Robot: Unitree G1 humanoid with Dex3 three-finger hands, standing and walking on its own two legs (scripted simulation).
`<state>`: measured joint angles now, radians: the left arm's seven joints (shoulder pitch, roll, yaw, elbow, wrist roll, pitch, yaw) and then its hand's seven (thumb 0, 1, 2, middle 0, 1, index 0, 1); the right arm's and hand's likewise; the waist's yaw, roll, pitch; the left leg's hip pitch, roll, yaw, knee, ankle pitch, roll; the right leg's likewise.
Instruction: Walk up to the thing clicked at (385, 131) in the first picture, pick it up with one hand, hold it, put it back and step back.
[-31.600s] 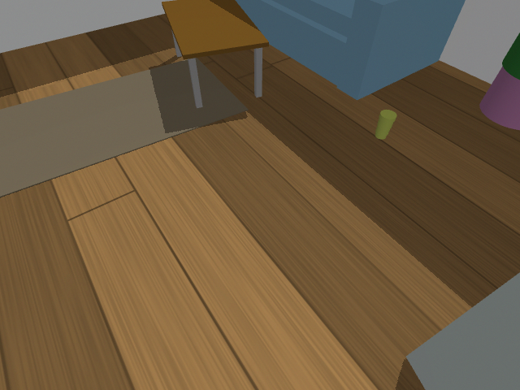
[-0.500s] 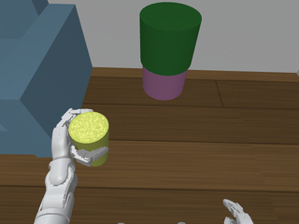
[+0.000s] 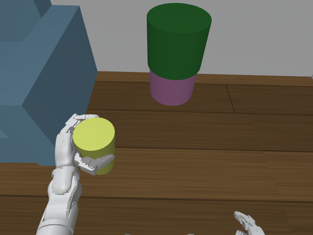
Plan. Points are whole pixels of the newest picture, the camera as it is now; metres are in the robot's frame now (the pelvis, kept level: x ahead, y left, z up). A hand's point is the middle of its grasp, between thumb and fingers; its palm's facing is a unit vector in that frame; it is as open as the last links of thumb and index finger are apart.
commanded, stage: hold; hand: left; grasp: from the side
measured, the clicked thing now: (98, 150) +0.33 +0.17 +0.02
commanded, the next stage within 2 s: crouch in 1.18 s
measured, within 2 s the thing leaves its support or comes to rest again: neither
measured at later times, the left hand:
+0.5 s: hand (94, 145) +0.32 +0.17 +0.05, palm faces +0.18 -0.98 -0.03, open 11.8 cm
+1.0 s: hand (93, 144) +0.32 +0.17 +0.05, palm faces +0.19 -0.98 -0.02, open 11.8 cm
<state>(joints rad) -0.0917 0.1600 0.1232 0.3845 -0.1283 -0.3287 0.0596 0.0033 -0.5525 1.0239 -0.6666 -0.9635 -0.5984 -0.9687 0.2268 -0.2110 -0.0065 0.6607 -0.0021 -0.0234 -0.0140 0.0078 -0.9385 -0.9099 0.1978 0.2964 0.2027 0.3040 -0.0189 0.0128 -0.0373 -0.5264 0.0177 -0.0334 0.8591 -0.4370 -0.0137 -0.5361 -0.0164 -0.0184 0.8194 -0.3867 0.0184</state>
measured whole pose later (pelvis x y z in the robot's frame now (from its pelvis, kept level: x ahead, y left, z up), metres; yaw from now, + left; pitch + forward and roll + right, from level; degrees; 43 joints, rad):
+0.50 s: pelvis +0.00 +0.00 +0.00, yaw +0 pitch +6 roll -1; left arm -0.10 0.16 0.13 0.41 -0.13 -0.35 0.05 0.00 -0.55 1.03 -0.67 -0.97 -0.60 -0.97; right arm 0.23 -0.22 -0.01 0.66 0.00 -0.02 -0.01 0.01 -0.94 -0.91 0.20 0.30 0.20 0.30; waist -0.02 0.01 -0.04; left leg -0.53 0.02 -0.04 0.86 -0.43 -0.02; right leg -0.54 -0.02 -0.02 0.82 -0.38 0.01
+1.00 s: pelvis +0.00 +0.00 +0.00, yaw +0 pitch +6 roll -1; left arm -0.10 0.16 0.14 0.42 -0.13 -0.35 0.05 0.00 -0.56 1.03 -0.67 -0.97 -0.60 -0.97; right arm 0.22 -0.21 0.00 0.66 0.00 -0.02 -0.02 0.01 -0.94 -0.91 0.20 0.30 0.20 0.30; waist -0.02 0.01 -0.04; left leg -0.53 0.02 -0.04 0.85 -0.43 -0.02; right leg -0.54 -0.02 -0.02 0.82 -0.38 0.02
